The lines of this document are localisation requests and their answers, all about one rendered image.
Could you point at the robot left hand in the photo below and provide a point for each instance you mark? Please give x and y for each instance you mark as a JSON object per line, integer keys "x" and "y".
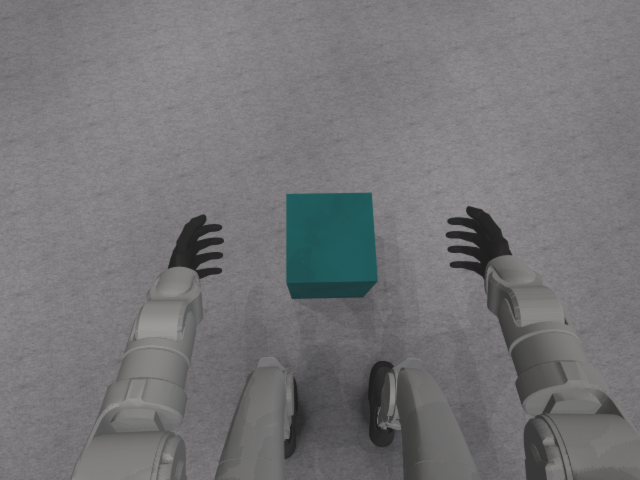
{"x": 187, "y": 246}

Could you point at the robot right hand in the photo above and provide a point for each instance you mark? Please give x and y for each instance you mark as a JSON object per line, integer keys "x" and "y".
{"x": 488, "y": 238}

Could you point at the left robot forearm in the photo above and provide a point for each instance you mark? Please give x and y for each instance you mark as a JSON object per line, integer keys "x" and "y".
{"x": 148, "y": 394}

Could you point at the robot right foot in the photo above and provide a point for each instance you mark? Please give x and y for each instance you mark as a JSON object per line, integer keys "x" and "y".
{"x": 380, "y": 436}

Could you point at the robot right thigh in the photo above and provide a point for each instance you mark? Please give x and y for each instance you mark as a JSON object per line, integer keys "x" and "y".
{"x": 434, "y": 447}

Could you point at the right robot forearm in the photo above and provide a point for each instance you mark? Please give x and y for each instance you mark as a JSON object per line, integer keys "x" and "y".
{"x": 554, "y": 374}

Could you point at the carton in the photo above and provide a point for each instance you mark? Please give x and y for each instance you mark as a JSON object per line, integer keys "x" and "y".
{"x": 330, "y": 245}

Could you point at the robot left upper arm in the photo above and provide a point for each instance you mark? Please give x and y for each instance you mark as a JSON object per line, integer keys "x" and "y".
{"x": 147, "y": 455}

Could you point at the robot right upper arm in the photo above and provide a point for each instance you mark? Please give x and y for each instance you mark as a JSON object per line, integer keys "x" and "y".
{"x": 581, "y": 447}

